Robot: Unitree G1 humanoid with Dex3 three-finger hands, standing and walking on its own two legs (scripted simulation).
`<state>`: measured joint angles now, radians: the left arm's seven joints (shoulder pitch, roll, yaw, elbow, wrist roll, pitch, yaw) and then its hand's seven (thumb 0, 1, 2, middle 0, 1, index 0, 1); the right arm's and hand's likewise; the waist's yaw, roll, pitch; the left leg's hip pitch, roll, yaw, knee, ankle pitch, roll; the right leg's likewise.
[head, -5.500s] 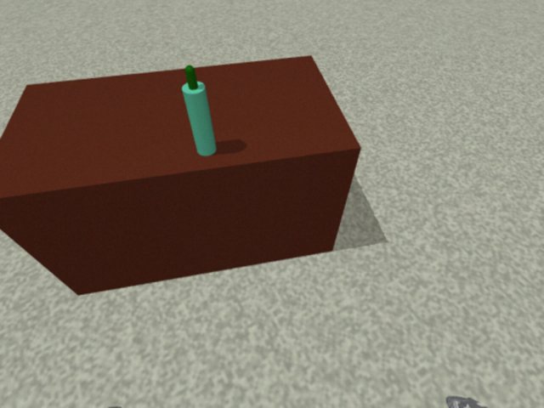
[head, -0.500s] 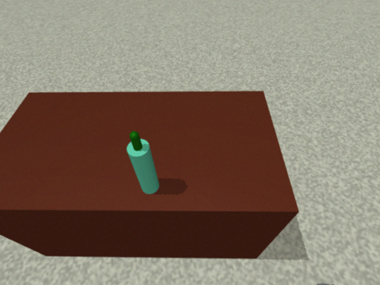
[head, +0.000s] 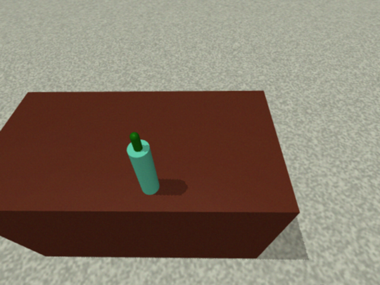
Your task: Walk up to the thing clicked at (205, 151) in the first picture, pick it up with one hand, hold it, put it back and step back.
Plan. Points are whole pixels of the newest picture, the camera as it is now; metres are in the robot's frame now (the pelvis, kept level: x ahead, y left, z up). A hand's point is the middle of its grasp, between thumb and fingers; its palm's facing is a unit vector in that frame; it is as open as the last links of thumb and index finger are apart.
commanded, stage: stand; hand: left
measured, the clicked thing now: (143, 164) +0.41 +0.15 -0.05
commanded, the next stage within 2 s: rise first in 0.44 s
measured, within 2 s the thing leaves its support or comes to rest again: neither
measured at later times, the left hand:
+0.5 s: hand out of the picture +0.07 +0.26 -0.16, palm faces -0.03 -0.94 -0.35, open 7.4 cm
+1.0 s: hand (92, 265) +0.17 +0.25 -0.11, palm faces +0.17 -0.93 -0.32, open 15.5 cm
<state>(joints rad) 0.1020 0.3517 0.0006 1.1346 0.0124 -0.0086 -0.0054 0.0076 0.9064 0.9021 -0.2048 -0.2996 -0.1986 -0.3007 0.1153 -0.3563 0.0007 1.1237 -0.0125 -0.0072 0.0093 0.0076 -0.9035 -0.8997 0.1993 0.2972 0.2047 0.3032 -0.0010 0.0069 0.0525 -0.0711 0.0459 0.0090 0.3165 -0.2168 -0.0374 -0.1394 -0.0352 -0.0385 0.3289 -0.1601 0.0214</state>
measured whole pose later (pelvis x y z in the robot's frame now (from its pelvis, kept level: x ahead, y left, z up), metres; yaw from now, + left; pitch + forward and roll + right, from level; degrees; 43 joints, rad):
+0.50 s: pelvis +0.00 +0.00 +0.00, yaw +0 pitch -2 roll +0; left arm 0.11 0.35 0.00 1.13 0.01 -0.01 0.00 0.01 0.91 0.90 -0.20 -0.30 -0.20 -0.30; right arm 0.12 -0.36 0.00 1.12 -0.01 -0.01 0.01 0.01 -0.90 -0.90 0.20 0.30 0.20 0.30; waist 0.00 0.01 0.05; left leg -0.07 0.05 0.01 0.32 -0.22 -0.04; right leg -0.13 -0.03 -0.04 0.33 -0.16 0.02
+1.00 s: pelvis +0.00 +0.01 -0.01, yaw -1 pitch +2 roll +0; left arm 0.20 0.27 0.10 0.62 -0.04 -0.05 0.08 0.00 -0.14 0.16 -0.07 -0.06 -0.06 -0.06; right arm 0.17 -0.25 -0.11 0.75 0.04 -0.06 -0.06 0.00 0.14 -0.17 0.06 0.06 0.06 0.06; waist 0.01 0.01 0.01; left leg -0.19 0.04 0.02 0.44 -0.28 -0.02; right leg -0.25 -0.04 -0.02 0.42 -0.19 0.03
